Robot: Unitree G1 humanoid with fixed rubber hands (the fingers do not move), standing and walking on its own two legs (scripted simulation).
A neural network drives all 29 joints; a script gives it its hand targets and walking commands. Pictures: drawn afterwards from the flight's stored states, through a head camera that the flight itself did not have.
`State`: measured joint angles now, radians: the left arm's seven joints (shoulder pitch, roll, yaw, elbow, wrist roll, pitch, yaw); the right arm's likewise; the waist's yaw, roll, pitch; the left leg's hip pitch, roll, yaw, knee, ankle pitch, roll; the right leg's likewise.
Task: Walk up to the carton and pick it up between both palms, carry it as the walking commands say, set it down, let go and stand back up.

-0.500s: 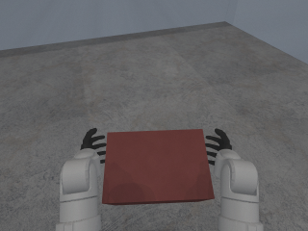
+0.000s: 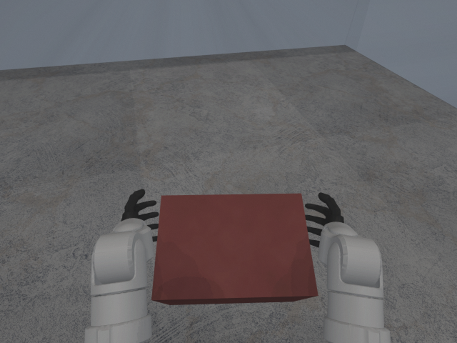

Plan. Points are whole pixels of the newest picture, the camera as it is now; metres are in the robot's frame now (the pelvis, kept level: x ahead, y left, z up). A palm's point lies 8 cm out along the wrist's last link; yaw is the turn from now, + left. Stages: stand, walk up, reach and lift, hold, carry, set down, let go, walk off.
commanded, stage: carry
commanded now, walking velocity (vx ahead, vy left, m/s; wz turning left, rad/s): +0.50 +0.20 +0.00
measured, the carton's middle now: (231, 252) +0.30 -0.01 +0.00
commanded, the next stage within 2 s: none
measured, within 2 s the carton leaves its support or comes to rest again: neither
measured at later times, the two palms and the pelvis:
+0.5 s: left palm (122, 166) +0.40 +0.19 +0.13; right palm (295, 181) +0.38 -0.13 +0.11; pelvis +0.10 +0.05 +0.03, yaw -2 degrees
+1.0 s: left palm (122, 102) +0.69 +0.27 +0.10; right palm (244, 112) +0.67 -0.06 +0.09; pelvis +0.40 +0.12 +0.00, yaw +0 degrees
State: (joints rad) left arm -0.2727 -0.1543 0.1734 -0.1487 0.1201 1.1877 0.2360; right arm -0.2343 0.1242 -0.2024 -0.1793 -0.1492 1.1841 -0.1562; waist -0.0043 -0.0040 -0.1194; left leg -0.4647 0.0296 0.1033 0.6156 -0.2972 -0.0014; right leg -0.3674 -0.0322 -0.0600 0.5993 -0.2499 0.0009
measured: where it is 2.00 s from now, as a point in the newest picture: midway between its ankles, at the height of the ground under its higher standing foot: (167, 208)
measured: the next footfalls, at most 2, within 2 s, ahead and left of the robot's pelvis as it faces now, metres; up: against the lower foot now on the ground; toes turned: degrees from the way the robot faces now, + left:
right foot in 0.24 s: +0.04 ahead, -0.06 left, +0.00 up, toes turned -10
left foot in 0.62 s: +0.29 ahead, +0.24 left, +0.00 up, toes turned +8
